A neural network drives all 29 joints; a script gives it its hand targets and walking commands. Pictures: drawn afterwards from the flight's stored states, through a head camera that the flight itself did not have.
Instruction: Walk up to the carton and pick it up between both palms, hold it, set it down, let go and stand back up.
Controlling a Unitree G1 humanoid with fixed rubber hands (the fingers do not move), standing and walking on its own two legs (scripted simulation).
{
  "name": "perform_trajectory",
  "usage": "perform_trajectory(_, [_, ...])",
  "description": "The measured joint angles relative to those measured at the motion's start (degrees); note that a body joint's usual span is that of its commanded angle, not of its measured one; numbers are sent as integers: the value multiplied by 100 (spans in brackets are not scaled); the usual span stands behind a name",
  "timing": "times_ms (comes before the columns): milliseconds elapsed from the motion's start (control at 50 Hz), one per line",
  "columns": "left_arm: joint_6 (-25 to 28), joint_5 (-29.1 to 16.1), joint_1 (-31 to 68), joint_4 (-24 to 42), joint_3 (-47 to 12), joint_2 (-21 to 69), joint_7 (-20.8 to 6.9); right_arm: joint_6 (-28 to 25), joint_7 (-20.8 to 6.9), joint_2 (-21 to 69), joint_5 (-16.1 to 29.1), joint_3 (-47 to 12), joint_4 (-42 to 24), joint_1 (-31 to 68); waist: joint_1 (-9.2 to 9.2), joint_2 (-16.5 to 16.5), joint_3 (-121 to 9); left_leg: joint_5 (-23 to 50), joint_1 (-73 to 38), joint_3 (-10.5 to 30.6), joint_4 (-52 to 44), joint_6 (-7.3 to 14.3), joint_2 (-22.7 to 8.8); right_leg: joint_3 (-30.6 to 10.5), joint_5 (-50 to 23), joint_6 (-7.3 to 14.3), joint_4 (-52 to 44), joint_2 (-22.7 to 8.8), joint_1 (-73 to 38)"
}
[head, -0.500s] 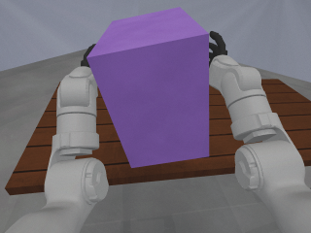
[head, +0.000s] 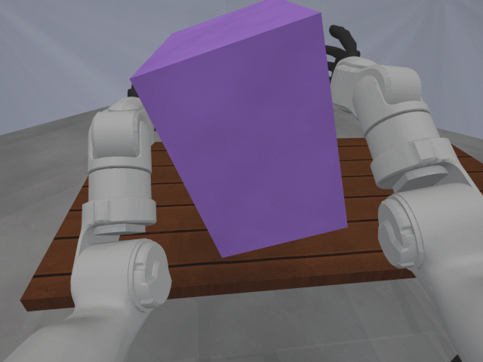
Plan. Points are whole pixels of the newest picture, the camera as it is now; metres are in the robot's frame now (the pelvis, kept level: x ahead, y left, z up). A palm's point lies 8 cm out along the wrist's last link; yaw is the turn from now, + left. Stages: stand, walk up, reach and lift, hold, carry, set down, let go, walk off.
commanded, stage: hold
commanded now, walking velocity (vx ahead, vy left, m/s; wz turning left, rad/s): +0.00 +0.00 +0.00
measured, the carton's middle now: (249, 119) +0.42 -0.02 +0.29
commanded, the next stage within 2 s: none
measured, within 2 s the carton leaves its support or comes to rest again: neither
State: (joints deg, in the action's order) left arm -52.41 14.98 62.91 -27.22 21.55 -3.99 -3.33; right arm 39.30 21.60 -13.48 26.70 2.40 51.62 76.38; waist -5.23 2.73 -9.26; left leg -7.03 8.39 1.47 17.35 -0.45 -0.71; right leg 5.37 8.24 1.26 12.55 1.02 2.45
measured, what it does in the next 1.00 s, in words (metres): stands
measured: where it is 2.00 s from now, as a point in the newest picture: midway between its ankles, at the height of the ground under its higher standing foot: outside the picture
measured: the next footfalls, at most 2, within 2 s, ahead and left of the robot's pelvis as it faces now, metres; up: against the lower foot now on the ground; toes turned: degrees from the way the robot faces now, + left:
none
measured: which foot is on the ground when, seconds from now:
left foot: down 0.00-1.00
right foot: down 0.00-1.00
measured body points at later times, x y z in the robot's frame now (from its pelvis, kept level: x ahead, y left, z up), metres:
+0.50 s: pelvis -0.02 +0.00 +0.00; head -0.09 +0.03 +0.44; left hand +0.38 +0.15 +0.30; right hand +0.38 -0.13 +0.34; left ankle +0.03 +0.12 -0.75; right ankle -0.01 -0.10 -0.75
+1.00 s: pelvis -0.02 +0.01 +0.00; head -0.10 +0.04 +0.44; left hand +0.37 +0.16 +0.30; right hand +0.37 -0.12 +0.35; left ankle +0.03 +0.12 -0.75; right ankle -0.01 -0.10 -0.75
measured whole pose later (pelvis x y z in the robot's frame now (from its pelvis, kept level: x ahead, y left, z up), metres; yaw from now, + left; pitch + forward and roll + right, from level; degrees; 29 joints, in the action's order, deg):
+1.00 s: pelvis -0.02 +0.01 +0.00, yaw +0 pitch -4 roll -1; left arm -54.9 14.3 56.6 -17.7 18.6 -2.4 0.6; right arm 37.8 18.0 -11.9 24.7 2.1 46.4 70.1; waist -4.6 3.3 -8.1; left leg -6.2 7.8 1.7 17.9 0.1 -0.3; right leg 4.7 7.0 0.8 12.2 1.0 1.4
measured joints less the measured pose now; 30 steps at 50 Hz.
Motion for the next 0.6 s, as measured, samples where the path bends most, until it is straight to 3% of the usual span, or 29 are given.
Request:
perform_trajectory(220, [140, -15, -119, -72, 21, -6, 47, -236, -180, 123, -231, 60, 288, 3, 56, 15, 4, 101, 23, 52, -53, -21, -6, 34, -67, 25, -23, 17, 22])
perform_trajectory(600, [68, -130, -567, 518, -244, 64, 319, -348, -346, 241, -315, 14, -272, -591, 28, 40, 64, 127, 79, 49, 34, 16, 11, 1, -103, -1, 48, 8, 71])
